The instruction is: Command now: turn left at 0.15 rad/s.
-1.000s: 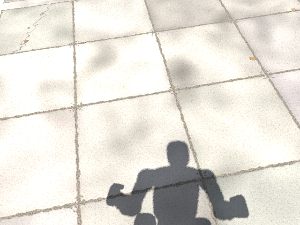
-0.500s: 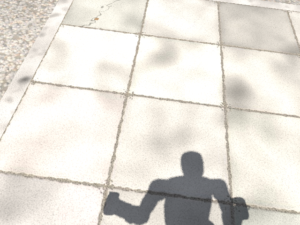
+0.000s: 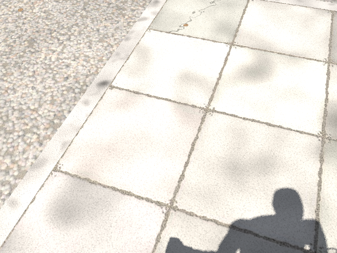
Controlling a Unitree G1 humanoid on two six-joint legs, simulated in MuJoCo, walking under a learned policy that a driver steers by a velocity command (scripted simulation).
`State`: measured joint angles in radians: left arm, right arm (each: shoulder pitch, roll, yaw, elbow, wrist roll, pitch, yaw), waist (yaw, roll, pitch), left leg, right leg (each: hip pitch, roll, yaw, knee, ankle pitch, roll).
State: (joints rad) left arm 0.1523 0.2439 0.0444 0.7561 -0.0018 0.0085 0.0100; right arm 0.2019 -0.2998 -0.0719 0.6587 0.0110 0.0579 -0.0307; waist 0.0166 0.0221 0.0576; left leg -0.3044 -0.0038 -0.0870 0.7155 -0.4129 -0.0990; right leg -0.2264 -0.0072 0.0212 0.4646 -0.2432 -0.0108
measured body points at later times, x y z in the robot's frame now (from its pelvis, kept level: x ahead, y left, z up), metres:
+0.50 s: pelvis +0.00 +0.04 +0.00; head +0.01 +0.04 +0.45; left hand +0.08 +0.32 -0.14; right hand +0.12 -0.21 -0.12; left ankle -0.02 +0.15 -0.74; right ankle +0.00 -0.12 -0.74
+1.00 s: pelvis +0.04 +0.00 -0.01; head +0.04 -0.01 +0.44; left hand +0.08 +0.28 -0.14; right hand +0.07 -0.26 -0.15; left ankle -0.02 +0.15 -0.74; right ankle +0.03 -0.10 -0.74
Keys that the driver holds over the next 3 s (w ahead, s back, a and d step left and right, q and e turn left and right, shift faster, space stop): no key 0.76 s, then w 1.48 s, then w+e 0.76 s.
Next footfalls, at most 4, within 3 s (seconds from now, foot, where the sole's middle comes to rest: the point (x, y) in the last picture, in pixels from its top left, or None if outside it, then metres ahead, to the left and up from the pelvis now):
0.06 left None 0.02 0.14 -0.78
1.48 left None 0.44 0.12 -0.78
2.00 right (214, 188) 0.74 -0.13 -0.78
2.54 left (164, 132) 1.05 0.10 -0.78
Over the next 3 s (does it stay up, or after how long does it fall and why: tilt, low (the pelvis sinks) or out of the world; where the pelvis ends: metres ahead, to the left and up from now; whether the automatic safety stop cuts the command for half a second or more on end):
stays up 1.09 -0.05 -0.01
